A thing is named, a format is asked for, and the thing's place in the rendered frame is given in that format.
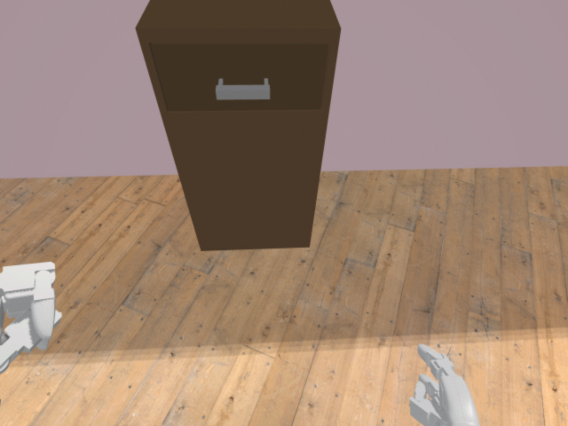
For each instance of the cabinet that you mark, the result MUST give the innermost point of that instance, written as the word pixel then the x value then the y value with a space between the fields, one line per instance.
pixel 250 177

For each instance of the robot right hand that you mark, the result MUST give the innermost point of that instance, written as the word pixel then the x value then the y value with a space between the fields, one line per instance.
pixel 451 400

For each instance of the robot left hand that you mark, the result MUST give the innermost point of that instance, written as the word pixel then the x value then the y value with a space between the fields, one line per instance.
pixel 26 294

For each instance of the drawer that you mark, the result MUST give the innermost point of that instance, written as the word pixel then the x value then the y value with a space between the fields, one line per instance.
pixel 189 73

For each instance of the handle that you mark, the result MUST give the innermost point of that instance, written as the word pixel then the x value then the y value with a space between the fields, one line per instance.
pixel 243 91

